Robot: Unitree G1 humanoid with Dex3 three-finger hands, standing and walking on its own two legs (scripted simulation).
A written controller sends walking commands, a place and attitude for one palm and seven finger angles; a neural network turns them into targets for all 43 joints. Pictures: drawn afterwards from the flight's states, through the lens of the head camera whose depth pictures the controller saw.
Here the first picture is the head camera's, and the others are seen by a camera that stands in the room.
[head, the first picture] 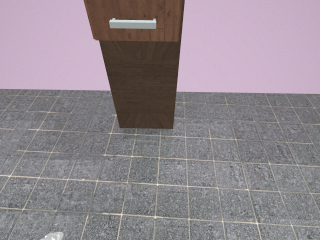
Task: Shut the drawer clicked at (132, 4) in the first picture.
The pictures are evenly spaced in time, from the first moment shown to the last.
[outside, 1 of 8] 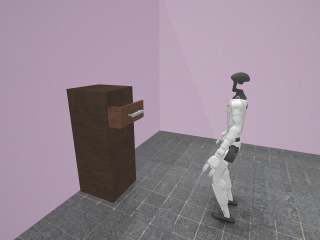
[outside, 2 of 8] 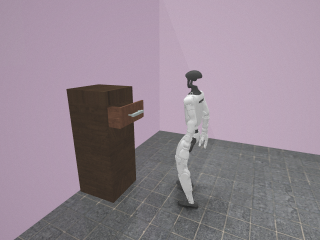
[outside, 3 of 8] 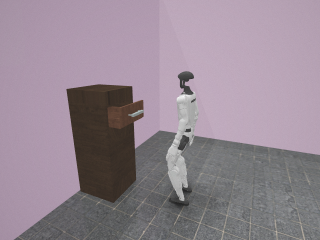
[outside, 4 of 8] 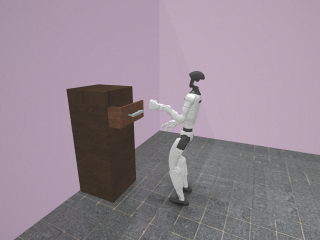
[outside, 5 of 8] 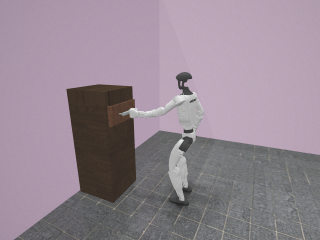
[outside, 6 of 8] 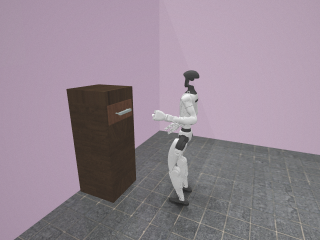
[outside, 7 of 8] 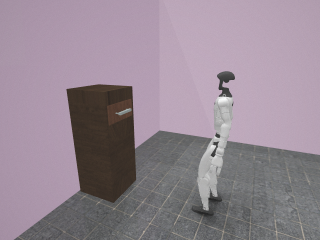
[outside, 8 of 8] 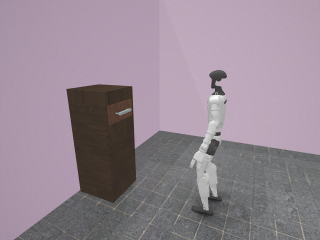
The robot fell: no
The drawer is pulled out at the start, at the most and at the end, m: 0.14 0.14 0.00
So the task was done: yes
